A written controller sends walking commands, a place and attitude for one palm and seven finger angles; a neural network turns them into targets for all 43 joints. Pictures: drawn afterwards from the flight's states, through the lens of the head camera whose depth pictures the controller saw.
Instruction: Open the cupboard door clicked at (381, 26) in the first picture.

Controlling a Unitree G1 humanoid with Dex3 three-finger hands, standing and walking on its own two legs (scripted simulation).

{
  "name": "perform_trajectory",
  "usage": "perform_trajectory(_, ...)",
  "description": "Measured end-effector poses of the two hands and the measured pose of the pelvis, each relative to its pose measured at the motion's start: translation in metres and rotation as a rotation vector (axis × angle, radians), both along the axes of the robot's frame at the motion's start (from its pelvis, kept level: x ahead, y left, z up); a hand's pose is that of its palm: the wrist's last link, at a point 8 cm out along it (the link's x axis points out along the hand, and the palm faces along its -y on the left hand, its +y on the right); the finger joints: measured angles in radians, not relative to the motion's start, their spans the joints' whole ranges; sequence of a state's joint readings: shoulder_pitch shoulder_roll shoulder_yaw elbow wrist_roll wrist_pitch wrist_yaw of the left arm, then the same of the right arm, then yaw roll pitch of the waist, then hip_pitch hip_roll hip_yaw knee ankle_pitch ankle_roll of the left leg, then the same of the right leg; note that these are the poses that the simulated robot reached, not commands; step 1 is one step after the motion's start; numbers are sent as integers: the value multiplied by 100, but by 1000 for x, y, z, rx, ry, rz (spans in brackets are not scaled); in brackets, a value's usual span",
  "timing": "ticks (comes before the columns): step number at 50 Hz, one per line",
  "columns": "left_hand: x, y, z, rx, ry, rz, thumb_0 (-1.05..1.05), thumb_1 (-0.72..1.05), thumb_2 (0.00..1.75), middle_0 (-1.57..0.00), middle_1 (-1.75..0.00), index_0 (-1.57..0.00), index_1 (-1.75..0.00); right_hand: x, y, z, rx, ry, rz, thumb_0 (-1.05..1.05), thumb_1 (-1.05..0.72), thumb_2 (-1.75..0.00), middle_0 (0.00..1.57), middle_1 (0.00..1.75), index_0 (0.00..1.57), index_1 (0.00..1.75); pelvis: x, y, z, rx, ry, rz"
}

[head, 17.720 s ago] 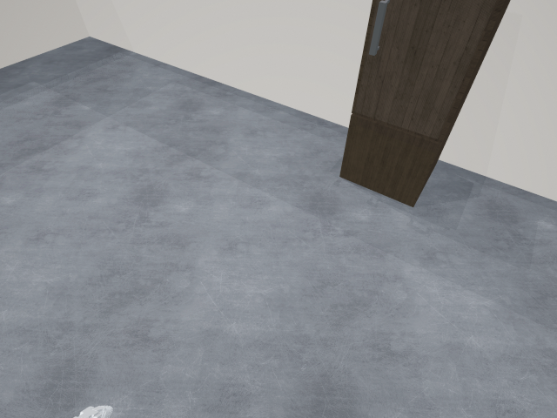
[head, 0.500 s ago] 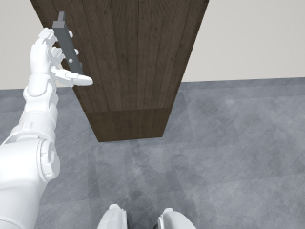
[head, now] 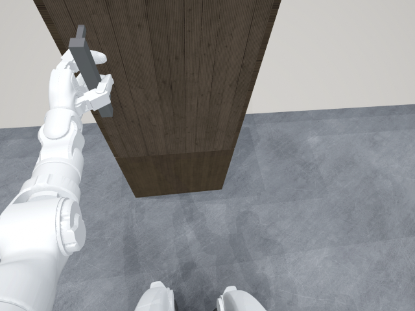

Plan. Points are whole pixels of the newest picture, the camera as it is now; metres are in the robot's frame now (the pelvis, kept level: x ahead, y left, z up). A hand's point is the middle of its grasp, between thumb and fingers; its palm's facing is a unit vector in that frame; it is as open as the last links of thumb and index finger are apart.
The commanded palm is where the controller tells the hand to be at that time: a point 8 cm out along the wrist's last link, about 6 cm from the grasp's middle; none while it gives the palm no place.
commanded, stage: close the thumb around the handle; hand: left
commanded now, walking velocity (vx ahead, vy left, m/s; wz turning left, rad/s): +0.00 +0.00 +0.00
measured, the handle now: (95, 75) +0.56 +0.18 +0.09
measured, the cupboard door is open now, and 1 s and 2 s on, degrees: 0 24 40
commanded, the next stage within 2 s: pull the door open along its arc in 0.12 s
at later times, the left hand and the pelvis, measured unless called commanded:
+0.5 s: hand (108, 100) +0.49 +0.15 +0.09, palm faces +0.05 -1.00 -0.02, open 5.7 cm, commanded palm +0.43 +0.19 +0.09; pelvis +0.01 -0.01 +0.01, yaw -1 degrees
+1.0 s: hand (139, 147) +0.38 +0.09 +0.10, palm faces +0.47 -0.88 -0.01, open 5.9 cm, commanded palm +0.34 +0.12 +0.09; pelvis +0.01 -0.02 +0.01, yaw +3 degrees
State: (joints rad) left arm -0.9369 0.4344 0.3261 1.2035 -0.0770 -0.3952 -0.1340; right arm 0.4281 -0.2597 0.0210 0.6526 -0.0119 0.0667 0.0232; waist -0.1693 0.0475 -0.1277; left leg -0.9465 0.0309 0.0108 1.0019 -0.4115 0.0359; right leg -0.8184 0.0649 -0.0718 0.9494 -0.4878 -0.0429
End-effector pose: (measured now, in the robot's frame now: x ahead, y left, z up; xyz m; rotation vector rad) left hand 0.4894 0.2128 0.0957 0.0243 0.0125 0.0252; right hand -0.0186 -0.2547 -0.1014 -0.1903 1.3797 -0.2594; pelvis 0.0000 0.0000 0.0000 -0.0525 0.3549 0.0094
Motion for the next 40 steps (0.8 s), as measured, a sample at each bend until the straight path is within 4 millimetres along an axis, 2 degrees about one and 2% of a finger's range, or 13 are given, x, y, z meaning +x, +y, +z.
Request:
perform_trajectory(5, -2, -8, -1, -21, 0, 3, 1, 72, 84, -40, -133, -40, -134, 4, -1, 0, 1, -18, -6, 0, -91, -89, 20, 30, 21, 30, 0, -1, 1, 3, -7, -5)
perform_trajectory(17, -5, -11, 0, -5, -3, 33, 1, 74, 84, -38, -135, -35, -135, 5, -4, -2, 11, -35, -12, 0, -91, -89, 20, 30, 21, 30, -1, -4, 1, 11, -11, -12)
perform_trajectory(21, -12, -12, -1, -4, -10, 31, 1, 75, 82, -38, -135, -34, -135, 6, -4, -1, 23, -32, -19, 0, -91, -89, 20, 30, 21, 30, 2, -5, 3, 15, -18, -17)
perform_trajectory(25, -25, -14, -1, -8, -18, 23, 1, 74, 79, -37, -135, -34, -135, 16, -4, 1, 37, -53, -25, 0, -91, -89, 20, 30, 21, 30, 8, -6, 8, 22, -33, -24)
perform_trajectory(29, -45, -18, -2, -15, -28, 6, 1, 73, 76, -37, -135, -34, -135, 38, -5, 6, 50, -110, -16, 1, -91, -89, 20, 30, 20, 30, 14, -7, 14, 28, -55, -27)
perform_trajectory(33, -74, -25, -2, -34, -39, 0, 1, 71, 73, -37, -135, -34, -135, 70, -5, 12, 61, -202, 14, 1, -91, -89, 20, 30, 20, 30, 20, -7, 19, 33, -80, -31)
perform_trajectory(40, -128, -59, -3, -116, -53, 264, 2, 68, 73, -36, -135, -37, -135, 144, 5, 19, 89, -380, 151, 1, -91, -89, 19, 30, 20, 30, 22, -8, 19, 43, -116, -15)
